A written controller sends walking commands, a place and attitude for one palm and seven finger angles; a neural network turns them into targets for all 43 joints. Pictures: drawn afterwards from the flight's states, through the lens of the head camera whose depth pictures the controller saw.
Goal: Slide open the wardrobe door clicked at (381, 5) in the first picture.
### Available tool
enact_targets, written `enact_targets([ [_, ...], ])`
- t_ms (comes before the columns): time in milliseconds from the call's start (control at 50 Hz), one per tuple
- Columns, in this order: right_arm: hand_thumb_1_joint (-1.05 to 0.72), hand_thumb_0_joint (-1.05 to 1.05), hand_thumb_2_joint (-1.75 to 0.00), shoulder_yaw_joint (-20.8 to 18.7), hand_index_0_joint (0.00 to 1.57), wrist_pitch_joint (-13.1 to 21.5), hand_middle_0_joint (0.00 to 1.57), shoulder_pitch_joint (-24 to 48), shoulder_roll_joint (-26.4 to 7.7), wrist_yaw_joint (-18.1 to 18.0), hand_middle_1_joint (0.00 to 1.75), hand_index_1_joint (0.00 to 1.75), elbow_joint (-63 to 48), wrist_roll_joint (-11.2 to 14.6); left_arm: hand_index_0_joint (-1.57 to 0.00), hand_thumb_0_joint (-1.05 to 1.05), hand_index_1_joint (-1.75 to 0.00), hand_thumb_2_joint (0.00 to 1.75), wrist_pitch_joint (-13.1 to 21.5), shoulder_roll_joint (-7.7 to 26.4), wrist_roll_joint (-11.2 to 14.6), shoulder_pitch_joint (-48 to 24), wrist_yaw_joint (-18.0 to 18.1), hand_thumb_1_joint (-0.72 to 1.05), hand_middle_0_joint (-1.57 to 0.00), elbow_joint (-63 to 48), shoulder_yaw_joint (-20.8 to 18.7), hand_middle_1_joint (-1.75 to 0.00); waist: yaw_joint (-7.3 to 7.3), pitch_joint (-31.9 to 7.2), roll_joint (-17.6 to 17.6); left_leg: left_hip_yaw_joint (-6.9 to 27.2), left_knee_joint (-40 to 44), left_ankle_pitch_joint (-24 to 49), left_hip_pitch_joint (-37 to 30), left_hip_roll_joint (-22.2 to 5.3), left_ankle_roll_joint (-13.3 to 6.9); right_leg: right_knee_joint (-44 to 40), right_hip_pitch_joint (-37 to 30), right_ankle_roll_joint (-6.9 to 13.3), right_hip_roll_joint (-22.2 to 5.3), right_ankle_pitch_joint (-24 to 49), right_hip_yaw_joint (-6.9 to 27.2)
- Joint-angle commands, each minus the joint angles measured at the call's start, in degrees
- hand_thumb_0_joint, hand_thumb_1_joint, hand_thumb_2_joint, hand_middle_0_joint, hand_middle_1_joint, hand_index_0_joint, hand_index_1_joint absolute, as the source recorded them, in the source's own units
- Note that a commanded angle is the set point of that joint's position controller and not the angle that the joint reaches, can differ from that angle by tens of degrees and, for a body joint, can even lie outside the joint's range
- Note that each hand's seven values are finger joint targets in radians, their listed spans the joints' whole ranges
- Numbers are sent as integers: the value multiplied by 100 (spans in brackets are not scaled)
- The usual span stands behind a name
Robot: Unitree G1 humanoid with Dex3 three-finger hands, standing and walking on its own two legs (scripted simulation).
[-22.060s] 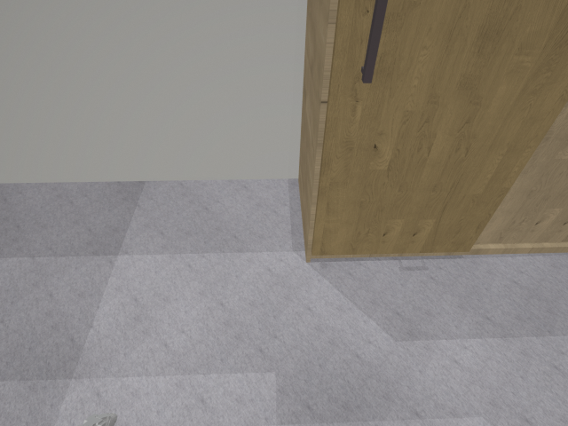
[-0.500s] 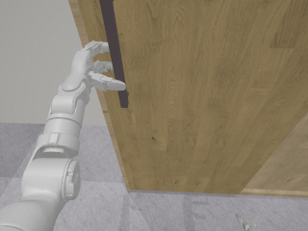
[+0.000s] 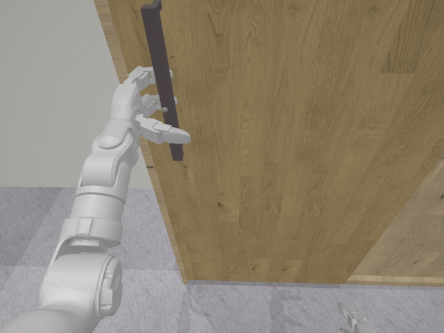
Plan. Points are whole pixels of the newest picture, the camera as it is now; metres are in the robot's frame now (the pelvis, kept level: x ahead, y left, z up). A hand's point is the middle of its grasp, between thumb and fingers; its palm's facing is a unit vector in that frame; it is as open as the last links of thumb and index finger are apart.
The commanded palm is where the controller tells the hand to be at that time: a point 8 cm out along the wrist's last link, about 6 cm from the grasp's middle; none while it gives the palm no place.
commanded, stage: slide the fingers in behind the handle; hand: left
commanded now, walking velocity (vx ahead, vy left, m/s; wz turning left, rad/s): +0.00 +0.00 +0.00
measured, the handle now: (169, 92) +0.48 +0.13 +0.22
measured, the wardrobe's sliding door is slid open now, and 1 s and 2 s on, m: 0.00 0.00 0.00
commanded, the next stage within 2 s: grip the handle and tug to test in 1.24 s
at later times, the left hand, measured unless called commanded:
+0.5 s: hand (173, 111) +0.42 +0.11 +0.22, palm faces +0.02 -1.00 -0.01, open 14.0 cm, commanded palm +0.39 +0.16 +0.22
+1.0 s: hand (175, 111) +0.41 +0.11 +0.22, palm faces +0.02 -1.00 +0.00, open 14.2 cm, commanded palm +0.39 +0.15 +0.22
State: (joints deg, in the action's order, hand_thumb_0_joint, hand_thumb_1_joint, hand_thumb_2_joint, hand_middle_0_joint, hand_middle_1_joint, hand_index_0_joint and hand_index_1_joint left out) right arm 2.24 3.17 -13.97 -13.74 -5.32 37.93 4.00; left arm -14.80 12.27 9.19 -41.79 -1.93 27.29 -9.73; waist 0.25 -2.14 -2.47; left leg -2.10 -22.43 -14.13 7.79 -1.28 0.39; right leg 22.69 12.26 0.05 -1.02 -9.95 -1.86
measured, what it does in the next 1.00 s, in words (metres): stands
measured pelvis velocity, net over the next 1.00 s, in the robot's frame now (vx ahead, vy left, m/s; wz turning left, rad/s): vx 0.00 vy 0.00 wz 0.01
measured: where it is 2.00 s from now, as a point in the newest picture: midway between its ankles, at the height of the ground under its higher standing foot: outside the picture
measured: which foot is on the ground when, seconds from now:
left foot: down 0.00-1.00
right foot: down 0.00-1.00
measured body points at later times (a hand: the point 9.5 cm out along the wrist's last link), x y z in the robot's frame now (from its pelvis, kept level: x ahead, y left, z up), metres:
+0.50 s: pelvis +0.01 -0.01 +0.00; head -0.01 -0.02 +0.45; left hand +0.41 +0.17 +0.22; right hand +0.17 -0.23 -0.10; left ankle -0.02 +0.12 -0.74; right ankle +0.02 -0.12 -0.74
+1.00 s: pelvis +0.00 +0.00 +0.00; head -0.02 -0.02 +0.45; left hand +0.41 +0.16 +0.22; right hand +0.17 -0.23 -0.10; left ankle -0.02 +0.12 -0.74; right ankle +0.02 -0.12 -0.74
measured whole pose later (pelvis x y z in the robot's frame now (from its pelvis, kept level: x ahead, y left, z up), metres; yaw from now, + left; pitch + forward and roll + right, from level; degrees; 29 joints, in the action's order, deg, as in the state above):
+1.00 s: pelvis +0.00 +0.00 +0.00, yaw +1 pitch -1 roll +0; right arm 2.9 0.3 -11.6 -12.6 -5.1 38.0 3.3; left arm -20.3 8.8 8.9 -41.9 2.6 23.9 -6.4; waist 0.7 -2.1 -2.4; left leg -1.3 -22.3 -14.4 6.7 -1.1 0.4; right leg 22.5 10.8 0.0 -1.2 -10.4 -2.7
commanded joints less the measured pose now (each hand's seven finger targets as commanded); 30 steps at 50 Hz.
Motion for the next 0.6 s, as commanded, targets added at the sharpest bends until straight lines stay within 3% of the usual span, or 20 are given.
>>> enact_targets([
  [0,-90,0,-90,-157,20,222,20,729,-599,-46,30,30,-800,-27,-30,0,-120,30,65,706,54,-2883,22,-50,-30,-1305,-31,-120,-42,-1458,434,79,218,1298,-225,101,-173,-176,-717,129,94,1146,-112],
  [40,-90,0,-90,-149,20,158,20,753,-619,-75,30,30,-793,-31,-30,0,-120,30,-89,726,30,-2899,70,-50,-30,-1177,-35,-120,-56,-1258,479,96,267,1196,-168,94,-189,-240,-639,118,79,972,-119],
  [60,-90,0,-90,-151,20,138,20,757,-617,-78,30,30,-798,-48,-30,0,-120,30,-142,962,12,-2878,121,-50,-30,-1206,-257,-120,6,-1348,522,103,259,1210,-154,108,-190,-234,-706,123,82,985,-100],
  [80,-90,0,-90,-135,20,113,20,820,-596,-76,30,30,-832,-53,-30,0,-120,30,-172,930,-2,-2892,132,-50,-30,-1329,-221,-120,24,-1443,344,70,238,1298,-182,122,-188,-206,-776,131,63,1095,-77],
  [120,-90,0,-90,-132,20,70,20,867,-579,-75,30,30,-869,-60,-30,0,-120,30,-139,855,1,-2939,174,-50,-30,-1444,-168,-120,22,-1540,308,68,205,1460,-290,136,-189,-185,-842,136,64,1246,-86],
  [240,-90,0,-90,-124,20,52,20,901,-524,-60,30,30,-914,-89,-30,0,-120,30,27,672,53,-2910,154,-50,-30,-1719,-45,-120,7,-1758,462,59,131,1688,-377,140,-201,-95,-1008,133,60,1640,-85],
  [260,-90,0,-90,-117,20,27,20,898,-530,-68,30,30,-882,-84,-30,0,-120,30,-11,848,43,-2850,157,-50,-30,-1581,-197,-120,25,-1676,524,54,132,1608,-298,144,-200,-111,-1005,127,61,1601,-79],
  [320,-90,0,-90,-119,20,-44,20,916,-557,-87,30,30,-867,-74,-30,0,-120,30,-140,860,-6,-2740,133,-50,-30,-1342,-174,-120,15,-1498,485,41,170,1476,-235,145,-207,-176,-930,117,59,1417,-81],
  [360,-90,0,-90,-95,20,-35,20,924,-519,-85,30,30,-860,-63,-30,0,-120,30,-197,624,7,-2968,142,-50,-30,-1371,39,-120,-54,-1394,435,65,166,1363,-212,147,-211,-199,-805,118,56,1289,-83],
  [460,-90,0,-90,-123,20,21,20,971,-486,-68,30,30,-936,-90,-30,0,-120,30,-53,604,80,-3078,157,-50,-30,-1860,-3,-120,19,-1929,228,58,84,1797,-440,174,-206,-67,-1095,154,49,1762,-72],
  [500,-90,0,-90,-128,20,37,20,952,-462,-45,30,30,-920,-100,-30,0,-120,30,-11,447,89,-2887,164,-50,-30,-1885,59,-120,32,-1960,314,38,47,1983,-483,165,-195,-9,-1115,153,68,1993,-100],
  [520,-90,0,-90,-143,20,18,20,921,-516,-53,30,30,-914,-94,-30,0,-120,30,-2,600,106,-2689,183,-50,-30,-1753,-63,-120,61,-1903,540,71,96,1921,-416,154,-189,-46,-1156,134,80,1891,-127],
  [560,-90,0,-90,-133,20,4,20,912,-511,-49,30,30,-865,-89,-30,0,-120,30,-89,551,97,-2660,194,-50,-30,-1596,-46,-120,41,-1683,656,50,126,1705,-275,150,-202,-89,-1068,117,73,1725,-111],
  [580,-90,0,-90,-133,20,-21,20,896,-532,-50,30,30,-839,-92,-30,0,-120,30,-142,692,68,-2645,226,-50,-30,-1546,-167,-120,50,-1608,720,43,155,1629,-212,141,-204,-116,-1050,111,72,1645,-109],
])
